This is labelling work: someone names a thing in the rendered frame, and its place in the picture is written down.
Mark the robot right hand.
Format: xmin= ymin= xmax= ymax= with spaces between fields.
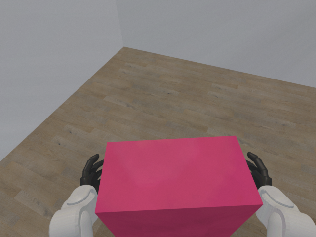
xmin=246 ymin=152 xmax=272 ymax=190

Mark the robot left forearm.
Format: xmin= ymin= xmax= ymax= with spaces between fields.
xmin=49 ymin=185 xmax=98 ymax=237

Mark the robot right forearm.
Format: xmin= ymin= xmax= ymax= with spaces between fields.
xmin=256 ymin=185 xmax=316 ymax=237

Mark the carton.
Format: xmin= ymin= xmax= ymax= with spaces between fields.
xmin=95 ymin=136 xmax=263 ymax=237

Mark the robot left hand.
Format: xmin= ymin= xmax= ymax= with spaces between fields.
xmin=80 ymin=154 xmax=104 ymax=194

